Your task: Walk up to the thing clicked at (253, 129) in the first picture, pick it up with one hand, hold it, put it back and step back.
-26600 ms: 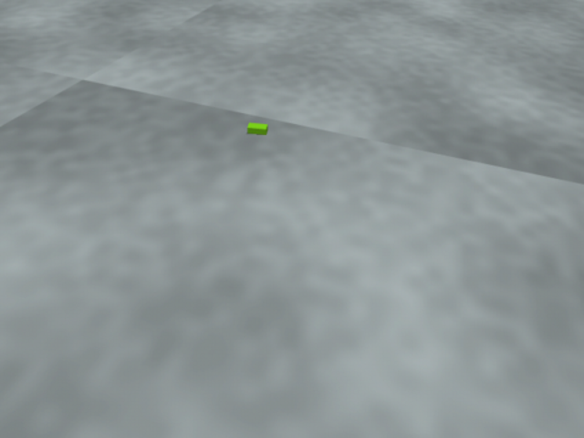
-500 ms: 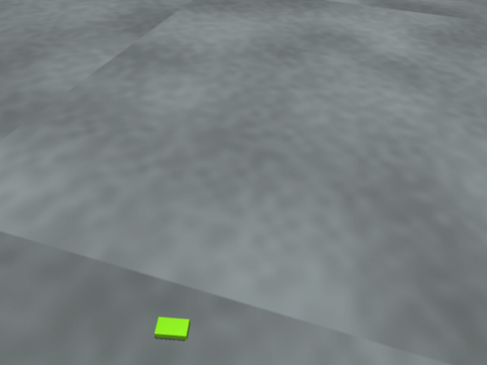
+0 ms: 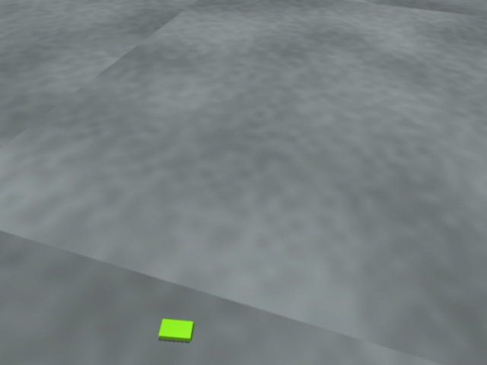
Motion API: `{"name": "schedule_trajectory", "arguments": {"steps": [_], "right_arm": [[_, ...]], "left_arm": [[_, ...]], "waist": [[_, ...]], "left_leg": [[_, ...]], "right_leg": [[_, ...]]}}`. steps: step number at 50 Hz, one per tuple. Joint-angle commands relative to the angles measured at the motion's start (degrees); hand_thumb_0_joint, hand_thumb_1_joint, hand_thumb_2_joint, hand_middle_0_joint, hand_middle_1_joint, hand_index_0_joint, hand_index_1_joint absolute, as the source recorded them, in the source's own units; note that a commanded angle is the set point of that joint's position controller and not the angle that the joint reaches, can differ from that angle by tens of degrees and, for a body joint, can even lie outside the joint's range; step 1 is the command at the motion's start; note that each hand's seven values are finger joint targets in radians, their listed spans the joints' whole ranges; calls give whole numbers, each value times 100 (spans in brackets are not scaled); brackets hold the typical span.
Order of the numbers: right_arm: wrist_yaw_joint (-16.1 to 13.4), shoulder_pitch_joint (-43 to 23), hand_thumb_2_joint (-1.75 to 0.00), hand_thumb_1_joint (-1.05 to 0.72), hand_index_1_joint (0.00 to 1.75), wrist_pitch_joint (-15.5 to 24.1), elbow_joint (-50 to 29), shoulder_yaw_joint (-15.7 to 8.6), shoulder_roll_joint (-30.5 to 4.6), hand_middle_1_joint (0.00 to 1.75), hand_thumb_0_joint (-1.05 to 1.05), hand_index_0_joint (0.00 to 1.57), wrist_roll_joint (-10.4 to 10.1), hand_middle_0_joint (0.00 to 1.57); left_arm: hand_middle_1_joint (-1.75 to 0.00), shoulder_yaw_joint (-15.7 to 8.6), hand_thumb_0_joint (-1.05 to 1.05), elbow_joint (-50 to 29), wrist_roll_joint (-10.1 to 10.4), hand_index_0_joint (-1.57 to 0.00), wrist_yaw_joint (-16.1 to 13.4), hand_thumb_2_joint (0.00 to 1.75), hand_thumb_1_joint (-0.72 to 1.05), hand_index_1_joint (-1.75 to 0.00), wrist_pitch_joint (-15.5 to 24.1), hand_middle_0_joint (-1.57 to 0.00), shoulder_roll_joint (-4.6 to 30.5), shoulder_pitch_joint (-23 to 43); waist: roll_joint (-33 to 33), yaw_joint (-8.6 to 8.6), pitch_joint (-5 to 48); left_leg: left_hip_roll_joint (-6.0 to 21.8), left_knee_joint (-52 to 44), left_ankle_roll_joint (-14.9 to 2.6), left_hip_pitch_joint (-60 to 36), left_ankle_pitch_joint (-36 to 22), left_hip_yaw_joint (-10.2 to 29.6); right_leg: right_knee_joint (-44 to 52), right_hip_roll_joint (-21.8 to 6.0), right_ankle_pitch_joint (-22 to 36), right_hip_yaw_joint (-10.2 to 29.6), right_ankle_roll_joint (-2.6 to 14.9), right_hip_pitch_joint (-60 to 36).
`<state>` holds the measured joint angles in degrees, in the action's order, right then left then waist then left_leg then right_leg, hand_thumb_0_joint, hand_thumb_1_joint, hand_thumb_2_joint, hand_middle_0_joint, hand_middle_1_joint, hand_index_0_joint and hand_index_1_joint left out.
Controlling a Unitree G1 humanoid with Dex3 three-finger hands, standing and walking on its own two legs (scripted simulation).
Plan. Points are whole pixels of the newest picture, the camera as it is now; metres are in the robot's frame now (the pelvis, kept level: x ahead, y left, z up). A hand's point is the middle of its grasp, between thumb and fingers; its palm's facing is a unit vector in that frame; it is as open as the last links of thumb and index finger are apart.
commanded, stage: walk up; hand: left
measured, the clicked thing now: (176, 330) +0.44 +0.23 -0.76
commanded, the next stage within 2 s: stand in 0.50 s
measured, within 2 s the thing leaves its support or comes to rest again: neither
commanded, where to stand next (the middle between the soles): +0.05 +0.01 m, yaw -2 degrees
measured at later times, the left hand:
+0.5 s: hand out of the picture +0.08 +0.26 -0.15, palm faces +0.01 -0.94 -0.34, open 7.4 cm
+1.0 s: hand out of the picture +0.06 +0.25 -0.16, palm faces -0.02 -0.94 -0.34, open 7.4 cm
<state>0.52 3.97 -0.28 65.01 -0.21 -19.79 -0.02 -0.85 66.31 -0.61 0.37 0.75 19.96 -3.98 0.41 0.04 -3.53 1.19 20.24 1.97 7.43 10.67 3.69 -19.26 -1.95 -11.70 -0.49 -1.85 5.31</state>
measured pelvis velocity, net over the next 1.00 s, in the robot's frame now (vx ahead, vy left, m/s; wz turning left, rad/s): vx -0.01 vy -0.01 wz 0.00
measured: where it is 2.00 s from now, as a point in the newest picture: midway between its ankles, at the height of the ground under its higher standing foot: outside the picture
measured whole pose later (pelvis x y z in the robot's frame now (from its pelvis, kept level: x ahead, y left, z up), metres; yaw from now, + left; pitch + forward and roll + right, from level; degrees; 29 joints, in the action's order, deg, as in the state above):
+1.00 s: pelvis -0.01 -0.01 +0.00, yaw +0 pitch -3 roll +0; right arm 0.3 5.8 0.1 64.0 0.4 -20.4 0.3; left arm -0.5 64.7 -0.7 0.8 0.2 20.5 -6.9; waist 0.2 0.3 -3.4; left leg 1.6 19.4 2.5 7.3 9.5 3.8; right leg -19.4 -1.6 -11.0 -0.6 -1.4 5.7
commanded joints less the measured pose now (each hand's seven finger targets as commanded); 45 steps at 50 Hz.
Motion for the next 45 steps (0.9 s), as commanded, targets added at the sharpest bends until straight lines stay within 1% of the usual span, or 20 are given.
{"name": "schedule_trajectory", "arguments": {"steps": [1, 4, 6, 9, 10, 13, 16, 21, 22, 24, 25, 29, 30, 32, 34, 35, 38, 39, 44, 45], "right_arm": [[-62, -259, -90, -90, 30, 130, -321, -246, -1205, 30, 0, 20, 18, 20], [-66, -232, -90, -90, 30, 125, -319, -247, -1213, 30, 0, 20, 20, 20], [-68, -248, -90, -90, 30, 123, -321, -249, -1218, 30, 0, 20, 19, 20], [-69, -155, -90, -90, 30, 125, -307, -246, -1213, 30, 0, 20, 20, 20], [-66, -231, -90, -90, 30, 125, -326, -242, -1203, 30, 0, 20, 24, 20], [-73, -164, -90, -90, 30, 127, -305, -256, -1226, 30, 0, 20, 27, 20], [-77, -163, -90, -90, 30, 130, -285, -251, -1220, 30, 0, 20, 37, 20], [-75, -122, -90, -90, 30, 137, -306, -244, -1198, 30, 0, 20, 31, 20], [-77, -104, -90, -90, 30, 140, -312, -247, -1225, 30, 0, 20, 37, 20], [-77, -129, -90, -90, 30, 143, -313, -246, -1204, 30, 0, 20, 35, 20], [-93, -146, -90, -90, 30, 166, -372, -242, -1271, 30, 0, 20, 62, 20], [-99, -56, -90, -90, 30, 195, -381, -227, -1265, 30, 0, 20, 52, 20], [-97, -89, -90, -90, 30, 198, -394, -230, -1266, 30, 0, 20, 52, 20], [-92, -57, -90, -90, 30, 195, -402, -219, -1263, 30, 0, 20, 46, 20], [-94, -75, -90, -90, 30, 195, -408, -211, -1281, 30, 0, 20, 43, 20], [-92, -84, -90, -90, 30, 188, -418, -202, -1248, 30, 0, 20, 40, 20], [-94, -86, -90, -90, 30, 186, -421, -198, -1278, 30, 0, 20, 43, 20], [-93, -36, -90, -90, 30, 184, -426, -194, -1269, 30, 0, 20, 47, 20], [-85, -73, -90, -90, 30, 169, -417, -189, -1278, 30, 0, 20, 40, 20], [-83, -38, -90, -90, 30, 167, -421, -192, -1280, 30, 0, 20, 48, 20]], "left_arm": [[-30, -248, 0, -373, 15, -20, -102, 90, 90, -30, 129, -20, 1257, 327], [-30, -252, 0, -366, 11, -20, -102, 90, 90, -30, 125, -20, 1242, 273], [-30, -244, 0, -377, -7, -20, -98, 90, 90, -30, 121, -20, 1239, 274], [-30, -257, 0, -389, -1, -20, -93, 90, 90, -30, 116, -20, 1243, 271], [-30, -248, 0, -369, 14, -20, -94, 90, 90, -30, 112, -20, 1223, 209], [-30, -255, 0, -386, 3, -20, -90, 90, 90, -30, 102, -20, 1236, 230], [-30, -255, 0, -394, -7, -20, -84, 90, 90, -30, 95, -20, 1223, 247], [-30, -271, 0, -393, 4, -20, -79, 90, 90, -30, 95, -20, 1220, 180], [-30, -271, 0, -426, -13, -20, -77, 90, 90, -30, 95, -20, 1237, 216], [-30, -274, 0, -406, -9, -20, -78, 90, 90, -30, 94, -20, 1225, 170], [-30, -258, 0, -431, 3, -20, -88, 90, 90, -30, 80, -20, 1264, 93], [-30, -244, 0, -456, 9, -20, -78, 90, 90, -30, 79, -20, 1249, 37], [-30, -251, 0, -476, 21, -20, -77, 90, 90, -30, 85, -20, 1262, 16], [-30, -228, 0, -496, 16, -20, -75, 90, 90, -30, 87, -20, 1250, 39], [-30, -211, 0, -500, 7, -20, -65, 90, 90, -30, 85, -20, 1228, -3], [-30, -224, 0, -493, 6, -20, -67, 90, 90, -30, 83, -20, 1279, 0], [-30, -219, 0, -486, 5, -20, -68, 90, 90, -30, 78, -20, 1283, -46], [-30, -213, 0, -503, 3, -20, -67, 90, 90, -30, 76, -20, 1288, -27], [-30, -199, 0, -490, 2, -20, -65, 90, 90, -30, 66, -20, 1286, -42], [-30, -205, 0, -514, 3, -20, -61, 90, 90, -30, 71, -20, 1316, -46]], "waist": [[30, -23, 622], [37, -19, 666], [22, -21, 613], [17, -28, 588], [60, 8, 529], [68, -24, 528], [66, -21, 477], [31, 6, 416], [50, -17, 438], [31, 5, 439], [-58, 32, 361], [-7, 10, 471], [-1, 31, 569], [31, 4, 583], [54, 15, 603], [23, 8, 620], [38, 22, 578], [11, -9, 560], [45, 0, 420], [-1, -1, 450]], "left_leg": [[467, -222, -280, -122, -1196, 202], [481, -211, -296, -134, -1227, 210], [446, -251, -306, -40, -999, 210], [453, -291, -297, -23, -995, 224], [440, -272, -294, -76, -1025, 238], [451, -309, -301, -32, -894, 255], [431, -382, -308, 119, -746, 292], [427, -389, -296, 113, -784, 322], [420, -395, -313, 160, -675, 309], [419, -371, -304, 121, -739, 314], [540, -354, -270, 52, -1102, 372], [541, -328, -252, -31, -1269, 341], [546, -290, -249, -129, -1268, 325], [556, -291, -258, -103, -1236, 315], [556, -297, -255, -112, -1213, 307], [547, -288, -254, -148, -1211, 296], [547, -302, -254, -140, -1144, 298], [542, -316, -245, -86, -1134, 281], [533, -357, -238, -41, -791, 308], [537, -352, -240, -82, -845, 293]], "right_leg": [[252, -504, 990, 278, 222, -116], [252, -494, 952, 256, 228, -161], [293, -503, 914, 275, 218, -172], [271, -500, 831, 266, 222, -208], [284, -483, 815, 266, 211, -100], [289, -478, 695, 261, 242, -133], [300, -467, 647, 268, 219, -180], [333, -457, 537, 262, 223, -135], [326, -474, 542, 274, 228, -194], [318, -464, 530, 256, 228, -124], [280, -549, 741, 320, 245, -58], [252, -551, 899, 320, 242, -108], [248, -554, 879, 337, 241, -101], [272, -559, 895, 339, 237, -129], [263, -557, 931, 344, 232, -147], [248, -557, 925, 345, 240, -123], [272, -546, 871, 355, 235, -82], [274, -550, 876, 347, 236, -82], [340, -535, 560, 380, 250, 72], [332, -539, 579, 388, 264, 62]]}}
